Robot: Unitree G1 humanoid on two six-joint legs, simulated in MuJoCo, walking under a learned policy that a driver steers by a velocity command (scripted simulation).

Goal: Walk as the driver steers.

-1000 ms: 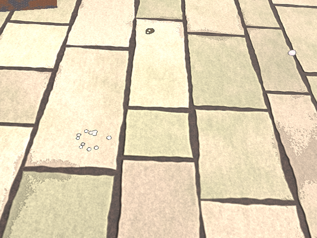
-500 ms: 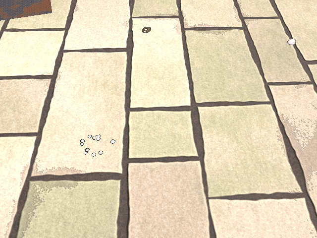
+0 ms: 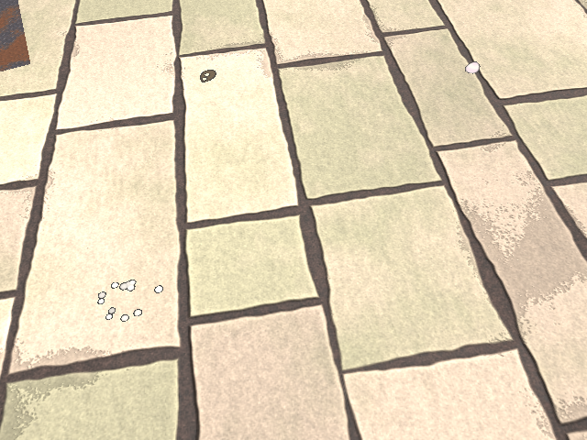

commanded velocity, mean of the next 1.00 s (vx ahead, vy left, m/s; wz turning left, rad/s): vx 0.76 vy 0.00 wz -0.16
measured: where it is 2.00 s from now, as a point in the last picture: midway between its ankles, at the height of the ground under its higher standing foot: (258, 132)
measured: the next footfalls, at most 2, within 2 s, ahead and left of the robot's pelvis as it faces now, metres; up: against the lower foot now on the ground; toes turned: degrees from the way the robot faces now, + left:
left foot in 0.40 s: +0.23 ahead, +0.25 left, +0.00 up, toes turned +20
right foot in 0.90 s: +0.65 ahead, +0.18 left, +0.00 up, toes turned -11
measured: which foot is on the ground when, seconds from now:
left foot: up 0.00-0.38, down 0.40-0.90, up 0.92-1.00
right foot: down 0.00-0.42, up 0.44-0.88, down 0.90-1.00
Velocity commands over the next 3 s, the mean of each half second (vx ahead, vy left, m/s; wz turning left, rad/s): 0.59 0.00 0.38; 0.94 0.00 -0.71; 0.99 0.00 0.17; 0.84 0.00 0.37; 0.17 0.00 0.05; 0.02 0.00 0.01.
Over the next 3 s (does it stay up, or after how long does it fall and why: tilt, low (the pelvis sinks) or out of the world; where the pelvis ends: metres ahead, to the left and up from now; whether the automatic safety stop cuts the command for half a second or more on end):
stays up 1.76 0.12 -0.01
